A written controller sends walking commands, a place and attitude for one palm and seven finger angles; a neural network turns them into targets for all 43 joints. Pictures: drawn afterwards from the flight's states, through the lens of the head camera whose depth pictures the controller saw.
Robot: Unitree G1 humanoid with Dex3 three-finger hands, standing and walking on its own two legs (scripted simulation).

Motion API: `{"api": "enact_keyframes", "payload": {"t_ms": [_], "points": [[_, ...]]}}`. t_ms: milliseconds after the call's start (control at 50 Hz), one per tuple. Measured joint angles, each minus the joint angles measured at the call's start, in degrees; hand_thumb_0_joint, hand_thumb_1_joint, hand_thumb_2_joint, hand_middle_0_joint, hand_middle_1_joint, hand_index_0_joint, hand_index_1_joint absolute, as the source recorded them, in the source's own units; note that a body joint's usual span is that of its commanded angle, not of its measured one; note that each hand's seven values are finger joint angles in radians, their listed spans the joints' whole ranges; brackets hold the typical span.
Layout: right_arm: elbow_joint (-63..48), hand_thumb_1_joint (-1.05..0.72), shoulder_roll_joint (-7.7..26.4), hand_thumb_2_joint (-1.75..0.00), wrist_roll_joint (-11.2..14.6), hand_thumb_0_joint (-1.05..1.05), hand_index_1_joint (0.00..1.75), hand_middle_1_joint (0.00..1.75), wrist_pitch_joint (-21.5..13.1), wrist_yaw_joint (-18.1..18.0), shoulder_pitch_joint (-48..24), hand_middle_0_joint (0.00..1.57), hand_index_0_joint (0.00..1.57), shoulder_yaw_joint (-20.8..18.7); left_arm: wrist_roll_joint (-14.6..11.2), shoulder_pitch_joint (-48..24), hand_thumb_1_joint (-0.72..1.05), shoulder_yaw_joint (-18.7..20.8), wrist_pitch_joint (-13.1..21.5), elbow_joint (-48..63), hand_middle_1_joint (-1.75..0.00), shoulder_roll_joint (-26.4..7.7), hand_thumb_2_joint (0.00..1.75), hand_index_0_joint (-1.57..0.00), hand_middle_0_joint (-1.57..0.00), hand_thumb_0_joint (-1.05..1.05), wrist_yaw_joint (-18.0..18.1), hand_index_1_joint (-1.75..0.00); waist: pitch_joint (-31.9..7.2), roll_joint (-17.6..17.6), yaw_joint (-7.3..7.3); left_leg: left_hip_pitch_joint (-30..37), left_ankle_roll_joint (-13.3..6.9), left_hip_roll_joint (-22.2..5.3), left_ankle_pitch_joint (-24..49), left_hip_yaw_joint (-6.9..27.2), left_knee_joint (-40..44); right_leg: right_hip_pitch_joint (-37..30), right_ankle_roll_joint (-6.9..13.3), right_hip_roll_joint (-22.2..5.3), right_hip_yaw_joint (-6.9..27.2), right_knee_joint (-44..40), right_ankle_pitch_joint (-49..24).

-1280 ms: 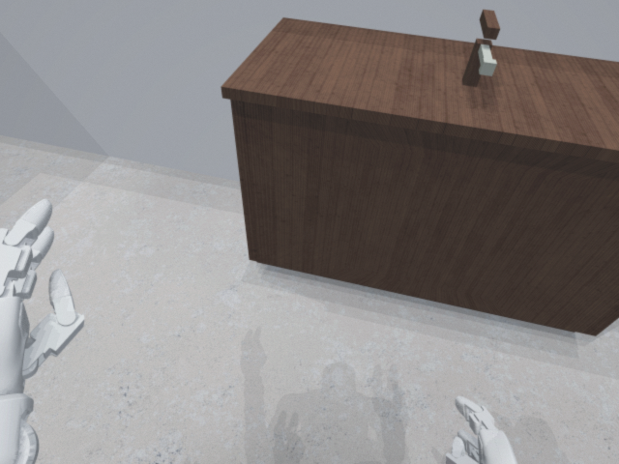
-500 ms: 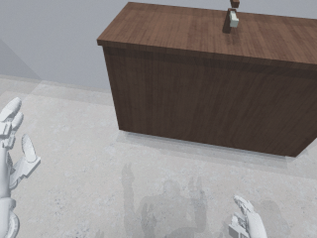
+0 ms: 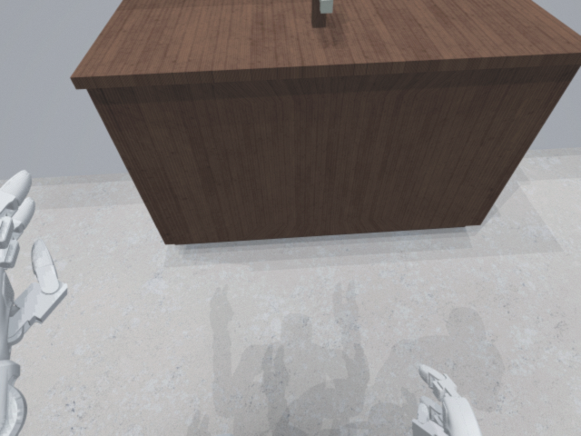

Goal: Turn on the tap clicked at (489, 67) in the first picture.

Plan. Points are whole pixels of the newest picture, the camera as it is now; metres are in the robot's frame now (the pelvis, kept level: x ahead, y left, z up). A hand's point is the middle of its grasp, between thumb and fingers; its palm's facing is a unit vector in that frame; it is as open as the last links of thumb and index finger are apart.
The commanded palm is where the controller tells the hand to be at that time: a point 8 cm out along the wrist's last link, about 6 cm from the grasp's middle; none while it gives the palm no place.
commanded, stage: walk to a spot facing it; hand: left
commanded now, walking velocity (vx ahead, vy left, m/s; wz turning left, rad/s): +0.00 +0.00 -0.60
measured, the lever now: (326, 4) +0.99 +0.02 +0.16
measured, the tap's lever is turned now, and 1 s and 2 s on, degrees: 0 0 0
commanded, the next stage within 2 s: turn to face it in 0.94 s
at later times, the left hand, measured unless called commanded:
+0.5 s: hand (186, 224) +0.29 +0.15 +0.19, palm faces +0.14 -0.91 -0.40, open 7.4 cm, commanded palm +0.25 +0.19 +0.20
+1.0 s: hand (313, 154) +0.40 +0.02 +0.19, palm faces +0.01 -0.92 -0.39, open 7.4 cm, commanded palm +0.38 +0.07 +0.20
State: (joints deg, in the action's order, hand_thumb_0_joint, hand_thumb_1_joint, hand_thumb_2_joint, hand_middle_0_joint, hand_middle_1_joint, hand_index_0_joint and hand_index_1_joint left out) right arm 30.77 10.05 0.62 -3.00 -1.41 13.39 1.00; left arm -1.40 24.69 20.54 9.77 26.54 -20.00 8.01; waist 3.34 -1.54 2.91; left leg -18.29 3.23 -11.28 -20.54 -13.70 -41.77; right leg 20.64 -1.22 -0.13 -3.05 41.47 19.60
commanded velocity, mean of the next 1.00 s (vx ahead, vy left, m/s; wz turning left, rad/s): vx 0.28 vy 0.00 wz -0.36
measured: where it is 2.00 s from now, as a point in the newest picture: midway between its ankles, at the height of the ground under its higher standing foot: outside the picture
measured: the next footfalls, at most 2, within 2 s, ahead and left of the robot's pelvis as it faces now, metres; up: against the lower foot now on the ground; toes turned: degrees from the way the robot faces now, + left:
left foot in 0.30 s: +0.05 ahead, +0.13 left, +0.00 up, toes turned -6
right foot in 0.62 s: +0.04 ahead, -0.19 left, +0.00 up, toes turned -31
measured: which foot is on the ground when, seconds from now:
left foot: down 0.00-0.00, up 0.02-0.28, down 0.30-0.62, up 0.64-0.94, down 0.96-1.00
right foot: down 0.00-0.30, up 0.32-0.60, down 0.62-0.98, up 1.00-1.00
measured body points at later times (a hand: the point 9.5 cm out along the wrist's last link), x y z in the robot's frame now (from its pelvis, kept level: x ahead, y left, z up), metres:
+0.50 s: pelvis +0.00 -0.02 +0.02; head +0.01 -0.02 +0.47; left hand +0.27 +0.19 +0.21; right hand +0.07 -0.28 -0.07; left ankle +0.01 +0.13 -0.71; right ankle -0.01 -0.14 -0.64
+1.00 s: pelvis +0.10 -0.10 +0.01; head +0.10 -0.09 +0.46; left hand +0.40 +0.07 +0.21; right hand +0.09 -0.41 -0.07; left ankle +0.21 -0.03 -0.72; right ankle +0.01 -0.17 -0.71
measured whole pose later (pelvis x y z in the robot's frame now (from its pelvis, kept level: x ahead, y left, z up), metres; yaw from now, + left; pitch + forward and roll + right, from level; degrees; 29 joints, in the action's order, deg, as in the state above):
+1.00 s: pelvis +0.10 -0.10 +0.01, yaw -28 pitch -2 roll +1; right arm 35.2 14.1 -0.1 -1.4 -5.2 15.2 -2.1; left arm -1.1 26.4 22.6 13.3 27.7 -22.2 9.1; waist 0.1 2.5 -0.4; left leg -19.6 -0.5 -5.3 -11.7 -10.7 -34.4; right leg 12.1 1.2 -1.1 -2.9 39.5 25.5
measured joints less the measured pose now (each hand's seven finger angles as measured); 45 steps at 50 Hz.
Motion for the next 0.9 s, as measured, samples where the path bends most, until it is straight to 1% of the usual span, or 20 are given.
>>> {"api": "enact_keyframes", "payload": {"t_ms": [20,60,100,140,200,280,320,380,420,460,540,580,600,620,640,680,740,780,820,900], "points": [[0.04,-0.90,0.13,-0.90,-0.03,0.01,0.30,0.30,-0.14,0.27,-0.44,0.20,0.20,0.20,0.29,-1.28,0.89,-0.52,0.26,-0.05,-0.30,0.22,0.90,-0.20,-0.21,0.01,-0.10,-0.30,0.59,-0.60,-0.30,-1.10,0.25,-0.60,-1.15,1.12,-2.26,0.34,1.95,0.89,-0.32,0.33,-0.62],[0.90,-0.90,0.54,-0.90,-0.11,0.01,0.30,0.30,0.52,0.57,-2.05,0.20,0.20,0.30,0.14,-2.79,0.89,-1.52,0.45,0.01,-0.30,0.80,0.90,-0.20,-0.21,0.01,-0.01,-0.30,1.23,-0.51,-0.92,-4.74,0.93,1.86,-7.28,5.94,-10.55,1.87,4.33,1.78,0.33,1.45,-0.17],[1.35,-0.90,0.98,-0.90,-0.38,0.01,0.30,0.30,1.84,0.63,-3.64,0.20,0.20,0.20,-0.34,-1.85,0.89,-1.86,0.29,1.15,-0.30,1.06,0.90,-0.20,-0.21,0.01,0.12,-0.30,1.76,0.09,-1.81,-7.49,1.41,4.96,-8.05,9.45,-18.35,2.14,5.00,2.52,1.91,-0.10,-1.21],[1.15,-0.90,1.25,-0.90,-0.51,0.01,0.30,0.30,3.09,0.54,-4.31,0.20,0.20,0.03,-0.69,0.88,0.89,-1.46,0.68,2.75,-0.30,0.41,0.90,-0.21,-0.21,0.01,-0.04,-0.30,1.58,0.80,-2.90,-8.25,1.67,6.84,-7.01,10.76,-19.83,1.83,4.81,3.31,3.56,-2.90,-3.36],[0.69,-0.90,1.67,-0.90,-0.77,0.01,0.30,0.30,4.13,0.29,-3.66,0.20,0.20,-0.47,-0.84,4.76,0.89,-0.13,1.54,5.11,-0.30,-2.01,0.90,-0.21,-0.21,0.01,-0.37,-0.30,-0.09,2.47,-3.49,-6.35,1.23,8.15,-6.36,10.68,-11.89,1.80,4.99,4.25,6.10,-6.54,-6.01],[0.79,-0.90,3.32,-0.90,-0.77,0.01,0.30,0.30,3.90,-0.21,-1.53,0.20,0.20,-1.09,-0.75,5.91,0.88,1.21,2.50,6.21,-0.30,-4.17,0.90,-0.21,-0.22,0.01,-0.02,-0.30,-3.01,4.17,-2.89,0.26,-0.53,8.85,-4.59,9.01,5.83,2.72,4.50,5.36,8.84,-7.66,-7.24],[0.87,-0.90,3.75,-0.90,-0.91,0.01,0.30,0.30,3.34,-0.94,-0.93,0.20,0.20,-1.53,-0.56,4.50,0.88,1.79,3.17,5.19,-0.30,-3.96,0.90,-0.21,-0.21,0.01,0.13,-0.30,-3.39,4.69,-2.36,2.36,-2.06,8.55,2.01,7.75,10.32,4.82,3.54,5.77,9.11,-1.61,-1.01],[1.96,-0.90,2.87,-0.90,-0.71,0.01,0.30,0.30,2.48,-1.43,-0.14,0.20,0.20,-2.07,0.64,1.73,0.89,1.87,4.27,0.47,-0.30,-2.20,0.90,-0.21,-0.21,0.01,0.02,-0.30,-3.86,3.63,-2.28,4.32,-2.29,6.62,2.46,6.34,9.91,9.88,1.25,4.18,3.88,18.12,4.50],[2.45,-0.90,2.16,-0.90,-0.39,0.01,0.30,0.30,2.00,-1.18,0.73,0.20,0.20,-1.84,1.09,0.92,0.89,1.10,4.11,-1.85,-0.30,-0.67,0.90,-0.21,-0.21,0.01,0.15,-0.30,-4.47,2.27,-2.36,6.00,-1.68,4.79,2.05,5.70,11.19,11.68,0.16,2.13,0.82,25.09,3.79],[2.73,-0.90,1.35,-0.90,-0.33,0.01,0.30,0.30,1.42,-0.99,1.36,0.20,0.20,-1.35,1.59,0.54,0.89,0.16,3.55,-2.71,-0.30,0.48,0.90,-0.20,-0.21,0.01,0.18,-0.30,-4.46,1.05,-2.09,7.63,-0.66,2.74,2.04,4.56,12.42,11.64,-0.61,0.04,-1.44,24.32,2.88],[2.55,-0.90,-0.59,-0.90,-0.93,0.01,0.30,0.30,-0.03,-0.57,1.93,0.20,0.20,-0.20,2.11,0.31,0.89,-0.83,3.33,-2.29,-0.30,0.04,0.90,-0.20,-0.21,0.01,-0.32,-0.30,-2.89,-0.30,-2.00,10.05,1.67,-1.03,1.04,1.67,12.68,7.36,-1.04,-2.29,-4.50,10.03,2.58],[1.99,-0.90,-1.33,-0.90,-1.16,0.01,0.30,0.30,-0.81,-0.26,2.14,0.20,0.20,0.21,2.02,0.10,0.89,-0.47,3.24,-1.45,-0.30,-1.62,0.90,-0.20,-0.21,0.01,-0.63,-0.30,-1.81,-0.90,-2.30,9.95,2.88,-3.20,-0.89,0.67,9.89,3.82,-0.54,-1.92,-6.17,1.58,1.82],[1.57,-0.90,-1.59,-0.90,-1.04,0.01,0.30,0.30,-1.20,-0.07,2.33,0.20,0.20,0.29,1.93,-0.25,0.89,-0.12,3.07,-0.72,-0.30,-2.97,0.90,-0.20,-0.21,0.01,-0.76,-0.30,-1.31,-1.00,-2.66,8.72,2.65,-4.30,-2.59,0.83,6.38,1.56,0.04,-1.47,-6.78,-2.79,0.53],[1.27,-0.90,-1.89,-0.90,-0.78,0.01,0.30,0.30,-1.53,0.18,2.36,0.20,0.20,0.26,1.94,-0.96,0.89,0.44,2.96,0.27,-0.30,-4.68,0.90,-0.20,-0.21,0.01,-0.82,-0.30,-0.79,-0.27,-3.15,5.95,1.41,-4.93,-4.18,1.43,0.33,0.19,1.69,-1.46,-6.25,-5.68,-3.38],[1.93,-0.90,-1.47,-0.90,-0.67,0.01,0.30,0.30,-1.46,0.34,1.29,0.20,0.20,0.12,1.94,-2.04,0.89,0.66,3.30,0.68,-0.30,-4.95,0.90,-0.20,-0.21,0.01,-0.91,-0.30,0.29,-0.47,-3.30,2.29,0.42,-4.80,-6.64,4.29,-8.02,1.43,3.09,-1.09,-6.08,-3.22,-4.48],[4.28,-0.90,-0.11,-0.90,-0.66,0.01,0.30,0.30,-0.48,0.55,-1.51,0.20,0.20,-0.37,1.27,-2.47,0.89,0.80,3.51,1.82,-0.30,-3.91,0.90,-0.21,-0.21,0.01,-0.85,-0.30,2.02,-0.73,-3.87,-4.53,-0.35,-1.71,-9.30,9.86,-22.64,2.54,4.49,-0.42,-5.17,0.58,-1.84],[5.89,-0.90,1.78,-0.90,-0.57,0.01,0.30,0.30,1.41,0.49,-3.39,0.20,0.20,-1.21,0.69,1.42,0.89,1.49,4.07,4.75,-0.30,-2.75,0.90,-0.21,-0.21,0.01,-0.94,-0.30,2.32,-0.71,-5.28,-12.21,-0.13,1.50,-6.12,11.98,-31.49,0.81,4.58,0.53,-3.79,-1.54,-0.98],[5.95,-0.90,2.55,-0.90,-0.57,0.01,0.30,0.30,2.36,-0.10,-3.16,0.20,0.20,-1.72,0.54,4.48,0.88,2.23,4.49,6.47,-0.30,-3.12,0.90,-0.21,-0.22,0.01,-0.92,-0.30,1.61,-0.12,-5.81,-14.43,-0.20,2.11,-4.30,11.03,-27.27,-0.93,4.40,0.82,-2.95,-4.38,-1.84],[5.60,-0.90,3.10,-0.90,-0.63,0.01,0.30,0.30,2.84,-0.77,-2.06,0.20,0.20,-2.08,0.43,6.53,0.88,3.04,4.78,7.22,-0.30,-4.02,0.90,-0.21,-0.22,0.01,-0.61,-0.30,0.53,0.94,-5.78,-14.12,-0.65,2.49,-2.30,9.35,-18.27,-2.72,4.45,0.71,-2.12,-6.77,-2.17],[5.11,-0.90,4.27,-0.90,-0.75,0.01,0.30,0.30,2.53,-2.22,0.75,0.20,0.20,-2.66,0.28,6.48,0.88,3.24,4.49,5.60,-0.30,-4.53,0.90,-0.21,-0.22,0.01,0.40,-0.30,-1.65,2.37,-4.84,-8.86,-1.72,3.95,2.41,5.96,-1.31,-6.70,3.77,0.16,-1.23,-9.00,-0.87]]}}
